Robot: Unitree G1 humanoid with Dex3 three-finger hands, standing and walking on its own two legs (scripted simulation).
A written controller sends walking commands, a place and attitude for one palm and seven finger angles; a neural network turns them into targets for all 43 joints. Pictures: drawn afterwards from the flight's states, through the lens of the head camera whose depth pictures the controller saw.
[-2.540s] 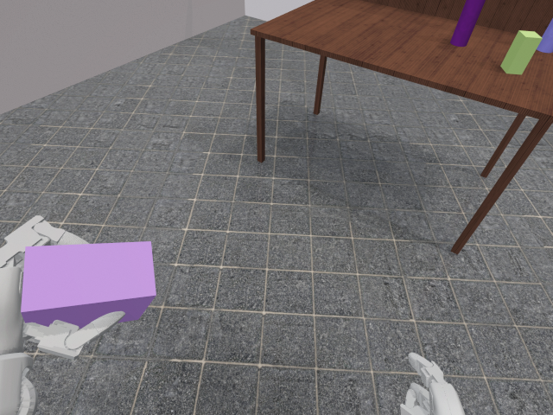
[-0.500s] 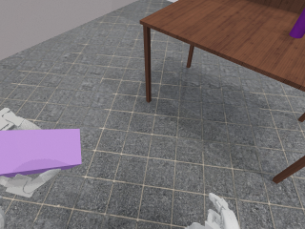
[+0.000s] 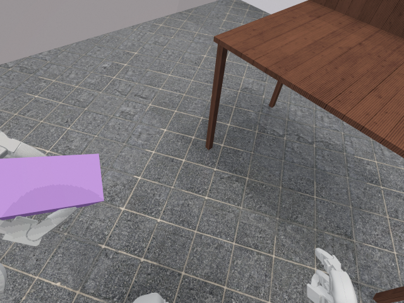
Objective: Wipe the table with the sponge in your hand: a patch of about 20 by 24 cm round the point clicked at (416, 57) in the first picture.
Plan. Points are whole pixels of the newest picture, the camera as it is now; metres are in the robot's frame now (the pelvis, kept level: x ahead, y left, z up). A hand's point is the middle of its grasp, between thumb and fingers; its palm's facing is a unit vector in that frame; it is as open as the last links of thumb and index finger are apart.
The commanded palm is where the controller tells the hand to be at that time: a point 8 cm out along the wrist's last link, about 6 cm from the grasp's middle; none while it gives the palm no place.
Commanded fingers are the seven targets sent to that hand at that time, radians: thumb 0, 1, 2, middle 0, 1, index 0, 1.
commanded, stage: walk to a spot facing it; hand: left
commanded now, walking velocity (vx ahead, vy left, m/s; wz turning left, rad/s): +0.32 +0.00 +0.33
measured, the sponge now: (62, 186) +0.24 +0.21 +0.17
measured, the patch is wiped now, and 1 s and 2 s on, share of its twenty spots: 0.00 0.00 0.00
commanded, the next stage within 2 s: turn to face it in 0.42 s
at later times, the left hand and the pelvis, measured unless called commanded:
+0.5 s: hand (64, 154) +0.28 +0.22 +0.19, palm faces +0.55 -0.71 -0.44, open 9.9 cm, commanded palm +0.21 +0.26 +0.20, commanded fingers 0.00 0.10 1.30 -1.20 -1.60 -1.20 -1.60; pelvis +0.12 -0.05 +0.02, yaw +14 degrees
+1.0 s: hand (92, 131) +0.32 +0.20 +0.19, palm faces +0.53 -0.73 -0.44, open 9.9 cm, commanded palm +0.27 +0.23 +0.20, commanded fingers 0.00 0.10 1.30 -1.20 -1.60 -1.20 -1.60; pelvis +0.14 -0.07 +0.00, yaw +7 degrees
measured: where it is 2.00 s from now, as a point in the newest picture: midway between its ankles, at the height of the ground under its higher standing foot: outside the picture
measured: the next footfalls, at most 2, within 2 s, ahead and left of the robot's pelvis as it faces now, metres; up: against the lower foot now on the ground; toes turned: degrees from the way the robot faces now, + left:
right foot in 0.28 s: +0.19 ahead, -0.16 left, +0.00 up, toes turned -4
left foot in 0.62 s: +0.19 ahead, +0.12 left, +0.00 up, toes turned +25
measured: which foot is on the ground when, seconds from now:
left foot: down 0.00-0.28, up 0.30-0.60, down 0.62-0.92, up 0.94-1.00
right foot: up 0.00-0.26, down 0.28-0.62, up 0.64-0.88, down 0.90-1.00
